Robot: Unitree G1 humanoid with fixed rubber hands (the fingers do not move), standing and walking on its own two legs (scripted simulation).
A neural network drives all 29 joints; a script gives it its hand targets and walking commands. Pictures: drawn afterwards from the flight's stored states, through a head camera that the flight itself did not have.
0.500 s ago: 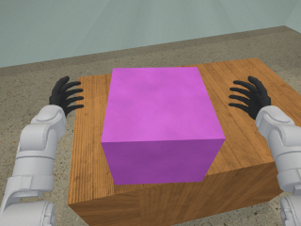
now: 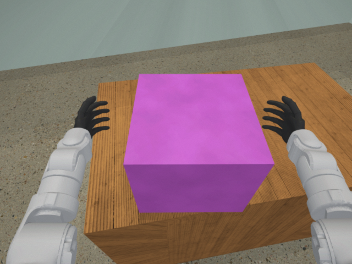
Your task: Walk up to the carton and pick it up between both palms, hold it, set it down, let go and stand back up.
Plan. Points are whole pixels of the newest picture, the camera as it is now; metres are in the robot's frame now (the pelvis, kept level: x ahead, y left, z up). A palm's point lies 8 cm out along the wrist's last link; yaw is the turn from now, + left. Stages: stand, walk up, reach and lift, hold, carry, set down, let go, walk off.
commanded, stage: reach and lift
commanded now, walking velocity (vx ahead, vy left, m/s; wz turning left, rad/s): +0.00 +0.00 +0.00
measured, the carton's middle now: (190, 142) +0.43 -0.03 +0.02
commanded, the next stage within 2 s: none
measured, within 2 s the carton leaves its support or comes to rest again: neither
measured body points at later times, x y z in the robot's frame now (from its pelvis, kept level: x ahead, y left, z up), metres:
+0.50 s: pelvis -0.01 +0.00 -0.02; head +0.04 -0.01 +0.43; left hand +0.42 +0.20 +0.05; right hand +0.42 -0.25 +0.06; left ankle -0.03 +0.12 -0.75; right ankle +0.02 -0.11 -0.75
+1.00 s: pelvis -0.03 -0.01 -0.03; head +0.03 -0.02 +0.42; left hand +0.42 +0.16 +0.04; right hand +0.42 -0.21 +0.04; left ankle -0.03 +0.12 -0.75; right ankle +0.02 -0.11 -0.75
